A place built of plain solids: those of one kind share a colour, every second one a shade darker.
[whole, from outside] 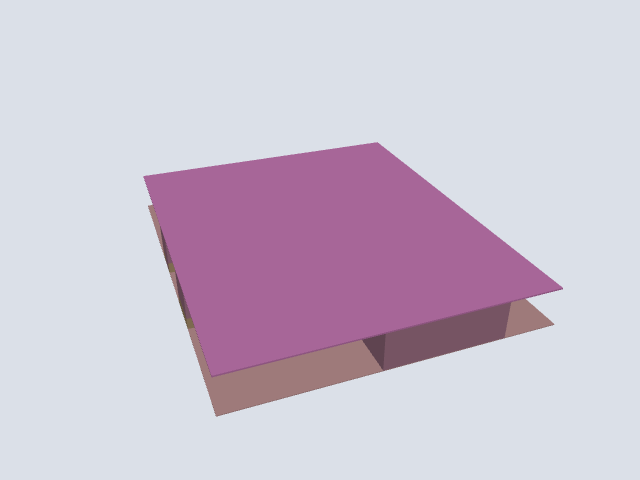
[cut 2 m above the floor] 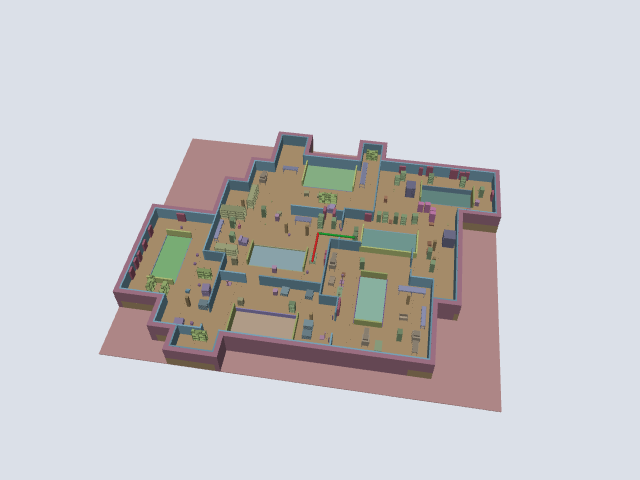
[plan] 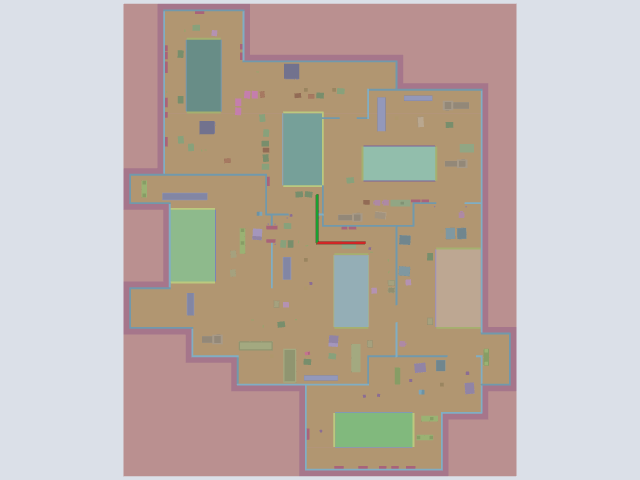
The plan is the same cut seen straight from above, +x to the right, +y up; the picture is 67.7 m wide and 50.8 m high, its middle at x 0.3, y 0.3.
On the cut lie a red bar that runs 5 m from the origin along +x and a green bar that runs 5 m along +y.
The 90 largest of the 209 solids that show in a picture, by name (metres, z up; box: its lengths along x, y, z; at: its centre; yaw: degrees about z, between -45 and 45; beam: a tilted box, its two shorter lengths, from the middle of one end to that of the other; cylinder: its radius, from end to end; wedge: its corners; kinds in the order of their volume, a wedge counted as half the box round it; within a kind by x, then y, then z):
{
 "floor_1": {"box": [3.0, 7.6, 1.5], "at": [-15.4, 17.7, -0.75]},
 "floor_2": {"box": [16.8, 1.8, 1.5], "at": [-12.1, 7.0, -0.75]},
 "floor_3": {"box": [9.8, 3.8, 1.5], "at": [-12.0, 23.4, -0.75]},
 "floor_4": {"box": [13.2, 5.8, 1.5], "at": [-10.3, 10.8, -0.75]},
 "floor_5": {"box": [22.2, 4.8, 1.5], "at": [-9.4, -6.5, -0.75]},
 "floor_6": {"box": [3.0, 1.6, 1.5], "at": [-8.6, 20.7, -0.75]},
 "floor_7": {"box": [12.4, 2.8, 1.5], "at": [-4.5, -2.7, -0.75]},
 "floor_8": {"box": [38.6, 2.6, 1.5], "at": [-1.2, 4.8, -0.75]},
 "floor_9": {"box": [19.2, 3.0, 1.5], "at": [-0.5, 18.4, -0.75]},
 "floor_10": {"box": [3.8, 3.8, 1.5], "at": [0.0, -19.8, -0.75]},
 "floor_11": {"box": [41.6, 0.8, 1.5], "at": [0.3, -9.3, -0.75]},
 "floor_12": {"box": [35.0, 0.2, 1.5], "at": [0.6, 13.8, -0.75]},
 "floor_13": {"box": [23.2, 0.6, 1.5], "at": [0.9, -1.0, -0.75]},
 "floor_14": {"box": [4.4, 3.8, 1.5], "at": [2.7, 8.4, -0.75]},
 "floor_15": {"box": [35.0, 3.0, 1.5], "at": [3.6, -11.2, -0.75]},
 "floor_16": {"box": [28.8, 4.2, 1.5], "at": [3.7, 1.4, -0.75]},
 "floor_17": {"box": [28.2, 3.0, 1.5], "at": [4.0, 15.4, -0.75]},
 "floor_18": {"box": [15.8, 3.0, 1.5], "at": [6.0, -23.2, -0.75]},
 "floor_19": {"box": [30.2, 3.0, 1.5], "at": [6.0, -14.2, -0.75]},
 "floor_20": {"box": [20.0, 2.2, 1.5], "at": [8.1, -16.8, -0.75]},
 "floor_21": {"box": [7.0, 7.6, 1.5], "at": [9.0, -5.1, -0.75]},
 "floor_22": {"box": [17.6, 0.4, 1.5], "at": [9.3, 6.3, -0.75]},
 "floor_23": {"box": [17.6, 3.4, 1.5], "at": [9.3, 12.0, -0.75]},
 "floor_24": {"box": [3.8, 3.0, 1.5], "at": [12.0, -20.2, -0.75]},
 "floor_25": {"box": [8.0, 0.8, 1.5], "at": [14.1, -18.3, -0.75]},
 "floor_26": {"box": [5.6, 3.8, 1.5], "at": [15.3, 8.4, -0.75]},
 "wall_rim_1": {"box": [0.6, 4.4, 5.1], "at": [-20.2, -6.9, 1.05]},
 "wall_rim_2": {"box": [0.6, 3.2, 5.1], "at": [-20.2, 5.7, 1.05]},
 "wall_rim_3": {"box": [4.2, 0.6, 5.1], "at": [-18.4, 7.6, 1.05]},
 "wall_rim_4": {"box": [4.8, 0.6, 5.1], "at": [-18.1, -4.4, 1.05]},
 "wall_rim_5": {"box": [4.8, 0.6, 5.1], "at": [-18.1, 3.8, 1.05]},
 "wall_rim_6": {"box": [7.2, 0.6, 5.1], "at": [-16.9, -9.4, 1.05]},
 "wall_rim_7": {"box": [0.6, 16.8, 5.1], "at": [-16.6, 16.3, 1.05]},
 "wall_rim_8": {"box": [0.6, 7.6, 5.1], "at": [-16.0, -0.3, 1.05]},
 "wall_rim_9": {"box": [0.6, 2.4, 5.1], "at": [-13.6, -10.9, 1.05]},
 "wall_rim_10": {"box": [9.8, 0.6, 5.1], "at": [-12.0, 25.0, 1.05]},
 "wall_rim_11": {"box": [5.4, 0.6, 5.1], "at": [-11.2, -12.4, 1.05]},
 "wall_rim_12": {"box": [0.6, 2.4, 5.1], "at": [-8.8, -13.9, 1.05]},
 "wall_rim_13": {"box": [0.6, 4.8, 5.1], "at": [-7.4, 22.3, 1.05]},
 "wall_rim_14": {"box": [7.8, 0.6, 5.1], "at": [-5.2, -15.4, 1.05]},
 "wall_rim_15": {"box": [0.6, 8.4, 5.1], "at": [-1.6, -19.9, 1.05]},
 "wall_rim_16": {"box": [16.8, 0.6, 5.1], "at": [0.7, 19.6, 1.05]},
 "wall_rim_17": {"box": [15.8, 0.6, 5.1], "at": [6.0, -24.4, 1.05]},
 "wall_rim_18": {"box": [0.6, 2.4, 5.1], "at": [8.8, 18.1, 1.05]},
 "wall_rim_19": {"box": [9.6, 0.6, 5.1], "at": [13.3, 16.6, 1.05]},
 "wall_rim_20": {"box": [0.6, 5.4, 5.1], "at": [13.6, -21.4, 1.05]},
 "wall_rim_21": {"box": [4.8, 0.6, 5.1], "at": [15.7, -18.4, 1.05]},
 "wall_rim_22": {"box": [0.6, 2.4, 5.1], "at": [17.8, -16.9, 1.05]},
 "wall_rim_23": {"box": [0.6, 25.2, 5.1], "at": [17.8, 3.7, 1.05]},
 "wall_rim_24": {"box": [3.6, 0.6, 5.1], "at": [19.3, -15.4, 1.05]},
 "wall_rim_25": {"box": [3.6, 0.6, 5.1], "at": [19.3, -9.2, 1.05]},
 "wall_rim_26": {"box": [0.6, 5.6, 5.1], "at": [20.8, -12.3, 1.05]},
 "ceil_all_1": {"box": [41.6, 50.0, 0.2], "at": [0.3, 0.3, 3.7]},
 "wall_1": {"box": [0.2, 4.4, 5.1], "at": [-19.8, -6.9, 1.05]},
 "wall_2": {"box": [4.4, 0.2, 5.1], "at": [-17.7, -4.8, 1.05]},
 "wall_3": {"box": [4.4, 0.2, 5.1], "at": [-17.7, 4.2, 1.05]},
 "wall_4": {"box": [6.8, 0.2, 5.1], "at": [-16.5, -9.0, 1.05]},
 "wall_5": {"box": [0.2, 17.6, 5.1], "at": [-16.2, 15.9, 1.05]},
 "wall_6": {"box": [0.2, 9.2, 5.1], "at": [-15.6, -0.3, 1.05]},
 "wall_7": {"box": [14.6, 0.2, 5.1], "at": [-12.6, 7.2, 1.05]},
 "wall_8": {"box": [8.6, 0.2, 5.1], "at": [-12.0, 24.6, 1.05]},
 "wall_9": {"box": [5.0, 0.2, 5.1], "at": [-10.8, -12.0, 1.05]},
 "wall_10": {"box": [0.2, 5.6, 5.1], "at": [-7.8, 21.9, 1.05]},
 "wall_11": {"box": [0.2, 4.4, 5.1], "at": [-5.4, 5.1, 1.05]},
 "wall_12": {"box": [0.2, 4.8, 5.1], "at": [-4.8, -2.4, 1.05]},
 "wall_13": {"box": [14.0, 0.2, 5.1], "at": [-1.5, -15.0, 1.05]},
 "wall_14": {"box": [0.2, 9.2, 5.1], "at": [-1.2, -19.5, 1.05]},
 "wall_15": {"box": [16.4, 0.2, 5.1], "at": [0.3, 19.2, 1.05]},
 "wall_16": {"box": [0.2, 4.4, 5.1], "at": [0.6, 3.9, 1.05]},
 "wall_17": {"box": [9.8, 0.2, 5.1], "at": [5.4, 1.8, 1.05]},
 "wall_18": {"box": [14.6, 0.2, 5.1], "at": [6.0, -24.0, 1.05]},
 "wall_19": {"box": [0.2, 8.5, 5.1], "at": [8.4, -2.35, 1.05]},
 "wall_20": {"box": [8.5, 0.2, 5.1], "at": [9.55, -12.0, 1.05]},
 "wall_21": {"box": [12.2, 0.2, 5.1], "at": [11.4, 16.2, 1.05]},
 "wall_22": {"box": [0.2, 6.2, 5.1], "at": [13.2, -21.0, 1.05]},
 "wall_23": {"box": [4.4, 0.2, 5.1], "at": [15.3, -18.0, 1.05]},
 "wall_24": {"box": [0.2, 6.2, 5.1], "at": [17.4, -15.0, 1.05]},
 "wall_25": {"box": [0.2, 26.0, 5.1], "at": [17.4, 3.3, 1.05]},
 "wall_26": {"box": [0.2, 5.6, 5.1], "at": [20.4, -12.3, 1.05]},
 "floor_base_1": {"box": [41.6, 50.0, 0.1], "at": [0.3, 0.3, -1.55]},
 "floor_oven_bed_1": {"box": [3.6, 7.6, 0.56], "at": [-12.0, 17.7, -1.22]},
 "floor_oven_bed_2": {"box": [4.1, 7.6, 1.5], "at": [-1.55, 9.9, -0.75]},
 "floor_dock_well_1": {"box": [4.7, 7.6, 1.5], "at": [-13.15, -0.3, -0.75]},
 "floor_pallet_well_1": {"box": [8.2, 3.6, 1.38], "at": [6.0, -19.8, -0.81]},
 "floor_cooler_base_1": {"box": [3.6, 7.6, 1.34], "at": [3.6, -5.1, -0.83]},
 "floor_plant_bed_1": {"box": [7.6, 3.6, 1.34], "at": [8.7, 8.4, -0.83]},
 "floor_tanker_bay_1": {"box": [4.7, 8.2, 0.78], "at": [14.95, -4.8, -1.11]},
 "rackoven_1": {"box": [1.6, 1.4, 2.3], "at": [-11.65, 12.2, 1.25]},
 "rackoven_2": {"box": [1.6, 1.6, 2.3], "at": [-2.7, 18.16, 1.25]},
 "wall_low_1": {"box": [0.2, 8.0, 2.6], "at": [0.6, 9.9, -0.2]}
}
